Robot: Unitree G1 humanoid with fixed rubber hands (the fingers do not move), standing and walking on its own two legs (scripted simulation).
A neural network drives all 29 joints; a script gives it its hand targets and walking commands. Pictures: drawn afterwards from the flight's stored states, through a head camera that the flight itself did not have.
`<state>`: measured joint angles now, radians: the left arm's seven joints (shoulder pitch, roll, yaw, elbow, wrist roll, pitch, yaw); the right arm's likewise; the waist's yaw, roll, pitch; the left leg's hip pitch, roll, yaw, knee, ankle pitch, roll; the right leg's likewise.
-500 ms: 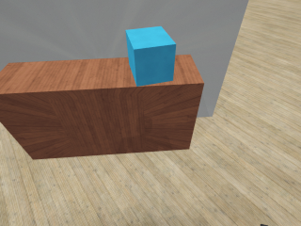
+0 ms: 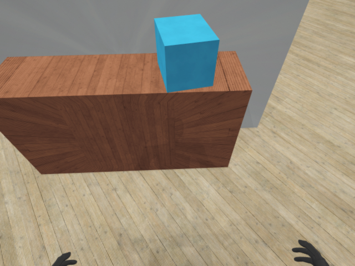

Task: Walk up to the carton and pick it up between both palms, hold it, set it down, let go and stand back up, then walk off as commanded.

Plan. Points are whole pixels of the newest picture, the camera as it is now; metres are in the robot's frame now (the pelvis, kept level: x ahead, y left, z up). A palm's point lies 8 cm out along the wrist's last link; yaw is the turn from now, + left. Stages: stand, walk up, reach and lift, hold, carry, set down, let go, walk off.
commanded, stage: stand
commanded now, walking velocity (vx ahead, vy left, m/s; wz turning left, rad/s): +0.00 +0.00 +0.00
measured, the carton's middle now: (183, 52) +0.96 -0.04 -0.02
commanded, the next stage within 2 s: none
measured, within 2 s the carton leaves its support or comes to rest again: neither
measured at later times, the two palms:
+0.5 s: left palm out of the picture +0.10 +0.31 -0.11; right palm out of the picture +0.11 -0.30 -0.11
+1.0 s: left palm out of the picture +0.08 +0.31 -0.10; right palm out of the picture +0.10 -0.31 -0.11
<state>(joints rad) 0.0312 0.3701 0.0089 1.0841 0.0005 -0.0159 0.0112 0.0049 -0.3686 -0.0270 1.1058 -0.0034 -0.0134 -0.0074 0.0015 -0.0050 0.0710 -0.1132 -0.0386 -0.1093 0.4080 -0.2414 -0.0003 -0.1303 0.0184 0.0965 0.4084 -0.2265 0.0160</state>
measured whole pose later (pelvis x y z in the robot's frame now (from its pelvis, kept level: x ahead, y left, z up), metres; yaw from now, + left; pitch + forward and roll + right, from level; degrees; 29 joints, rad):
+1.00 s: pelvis +0.00 +0.00 +0.00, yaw +2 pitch -4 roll +0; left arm 0.08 0.38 0.01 1.09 0.01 -0.01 0.00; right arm 0.08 -0.37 -0.02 1.10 -0.01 -0.01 0.00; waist 0.00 0.00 0.06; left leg -0.09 -0.04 -0.13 0.37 -0.21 -0.01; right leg -0.10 0.00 0.06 0.37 -0.21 0.01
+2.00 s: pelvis +0.00 -0.01 +0.00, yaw +2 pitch -4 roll +0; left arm 0.07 0.38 0.01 1.09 0.00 0.00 0.00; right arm 0.09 -0.37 -0.01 1.09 -0.01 -0.01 -0.01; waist 0.01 0.01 0.07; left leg -0.09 -0.03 -0.13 0.37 -0.22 -0.02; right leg -0.09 0.01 0.05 0.37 -0.22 0.01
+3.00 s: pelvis +0.00 -0.01 +0.00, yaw +2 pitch -4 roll +0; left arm 0.09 0.38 0.01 1.09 0.01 -0.01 0.00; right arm 0.11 -0.37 -0.02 1.08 -0.01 -0.01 -0.01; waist 0.01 0.00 0.07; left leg -0.09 -0.02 -0.13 0.36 -0.21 -0.02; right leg -0.09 0.01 0.04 0.37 -0.21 0.00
